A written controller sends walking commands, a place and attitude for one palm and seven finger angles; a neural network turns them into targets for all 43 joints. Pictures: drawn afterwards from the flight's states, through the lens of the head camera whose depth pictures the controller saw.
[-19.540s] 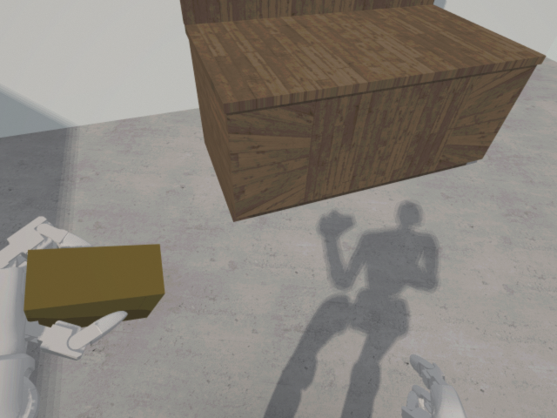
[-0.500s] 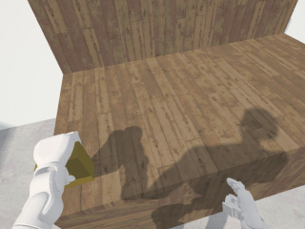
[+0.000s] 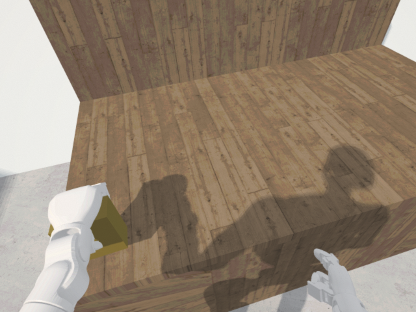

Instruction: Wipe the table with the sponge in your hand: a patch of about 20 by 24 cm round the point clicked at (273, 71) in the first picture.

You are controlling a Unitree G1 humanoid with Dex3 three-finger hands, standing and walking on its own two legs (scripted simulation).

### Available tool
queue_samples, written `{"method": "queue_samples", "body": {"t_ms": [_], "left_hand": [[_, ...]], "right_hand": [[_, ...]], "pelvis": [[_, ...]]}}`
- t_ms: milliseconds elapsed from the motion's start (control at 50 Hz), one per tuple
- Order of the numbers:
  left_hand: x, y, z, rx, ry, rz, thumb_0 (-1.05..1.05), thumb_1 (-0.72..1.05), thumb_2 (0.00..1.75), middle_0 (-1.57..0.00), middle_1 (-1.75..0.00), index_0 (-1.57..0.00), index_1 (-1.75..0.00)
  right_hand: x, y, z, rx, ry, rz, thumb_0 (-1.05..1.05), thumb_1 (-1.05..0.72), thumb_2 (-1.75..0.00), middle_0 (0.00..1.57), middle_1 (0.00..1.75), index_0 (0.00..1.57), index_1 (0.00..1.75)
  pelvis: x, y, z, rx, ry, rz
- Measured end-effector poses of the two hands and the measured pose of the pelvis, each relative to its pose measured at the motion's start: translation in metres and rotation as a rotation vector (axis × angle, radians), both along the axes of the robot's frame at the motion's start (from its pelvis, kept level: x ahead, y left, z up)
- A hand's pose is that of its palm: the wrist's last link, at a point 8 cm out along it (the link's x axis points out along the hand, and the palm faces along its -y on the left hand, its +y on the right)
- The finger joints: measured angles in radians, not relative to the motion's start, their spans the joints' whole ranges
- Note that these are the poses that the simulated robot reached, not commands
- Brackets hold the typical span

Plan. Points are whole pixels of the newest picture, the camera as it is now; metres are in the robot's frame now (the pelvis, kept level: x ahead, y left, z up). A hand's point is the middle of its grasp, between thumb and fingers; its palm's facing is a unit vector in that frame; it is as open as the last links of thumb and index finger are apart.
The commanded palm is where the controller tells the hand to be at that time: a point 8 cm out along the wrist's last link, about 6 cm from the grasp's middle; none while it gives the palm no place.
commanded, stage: move the sponge above the wiping area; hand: left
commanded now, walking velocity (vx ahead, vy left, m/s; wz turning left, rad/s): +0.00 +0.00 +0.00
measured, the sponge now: (96, 235) +0.24 +0.29 -0.01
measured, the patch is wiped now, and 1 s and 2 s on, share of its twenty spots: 0.00 0.00 0.00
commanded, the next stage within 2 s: lower the sponge onto the table in 0.72 s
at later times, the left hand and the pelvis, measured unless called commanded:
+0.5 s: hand (92, 214) +0.27 +0.30 +0.03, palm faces -0.08 -0.08 -0.99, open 9.8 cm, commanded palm +0.25 +0.28 +0.10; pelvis +0.01 +0.00 +0.00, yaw +0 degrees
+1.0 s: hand (93, 220) +0.25 +0.28 +0.04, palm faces -0.04 -0.09 -1.00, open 9.8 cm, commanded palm +0.23 +0.28 +0.10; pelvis +0.01 +0.00 +0.00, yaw +0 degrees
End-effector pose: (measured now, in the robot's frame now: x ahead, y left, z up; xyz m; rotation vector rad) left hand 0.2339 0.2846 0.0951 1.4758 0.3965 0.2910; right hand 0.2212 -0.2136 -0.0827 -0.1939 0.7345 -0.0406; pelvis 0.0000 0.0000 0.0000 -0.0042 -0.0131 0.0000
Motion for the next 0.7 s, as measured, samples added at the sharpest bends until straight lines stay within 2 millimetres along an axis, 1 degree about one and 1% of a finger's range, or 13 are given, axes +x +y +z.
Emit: {"method": "queue_samples", "body": {"t_ms": [80,180,260,320,440,500,700], "left_hand": [[0.007,0.002,-0.002,0.006,0.01,0.004,0.0,-0.47,1.03,-0.77,-1.35,-0.77,-1.35],[0.018,-0.002,-0.005,0.004,0.015,-0.016,0.0,-0.47,1.03,-0.77,-1.35,-0.77,-1.35],[0.023,-0.005,-0.004,0.005,0.003,-0.026,0.0,-0.47,1.03,-0.76,-1.35,-0.77,-1.35],[0.023,-0.003,-0.003,0.005,-0.002,-0.014,0.0,-0.47,1.03,-0.76,-1.35,-0.77,-1.35],[0.022,0.007,-0.008,0.002,0.027,0.024,0.0,-0.47,1.03,-0.76,-1.35,-0.77,-1.35],[0.021,0.007,-0.007,-0.003,0.026,0.01,0.0,-0.47,1.03,-0.76,-1.35,-0.77,-1.35],[0.018,-0.002,-0.001,-0.007,-0.024,-0.02,0.0,-0.47,1.03,-0.76,-1.35,-0.77,-1.35]], "right_hand": [[-0.001,-0.003,-0.001,-0.005,0.002,-0.006,0.01,-0.9,-0.9,0.2,0.3,0.2,0.3],[-0.004,-0.006,-0.003,-0.002,0.012,-0.02,0.01,-0.9,-0.9,0.2,0.3,0.2,0.3],[-0.007,-0.01,-0.005,0.003,0.022,-0.036,0.01,-0.9,-0.9,0.2,0.3,0.2,0.3],[-0.01,-0.012,-0.007,0.003,0.033,-0.045,0.01,-0.9,-0.9,0.2,0.3,0.2,0.3],[-0.011,-0.016,-0.008,-0.009,0.049,-0.054,0.01,-0.9,-0.9,0.2,0.3,0.2,0.3],[-0.009,-0.016,-0.008,-0.013,0.045,-0.051,0.01,-0.9,-0.9,0.2,0.3,0.2,0.3],[0.005,-0.001,-0.003,0.012,0.015,-0.022,0.01,-0.9,-0.9,0.2,0.3,0.2,0.3]], "pelvis": [[0.0,-0.002,0.0,-0.001,0.006,0.003],[0.001,-0.003,0.0,0.0,0.019,0.001],[0.004,-0.002,0.0,0.001,0.025,-0.005],[0.006,-0.002,0.0,0.002,0.026,-0.009],[0.008,-0.001,0.0,0.0,0.027,-0.005],[0.009,0.0,0.0,-0.001,0.027,-0.003],[0.012,0.004,0.0,0.0,0.025,-0.007]]}}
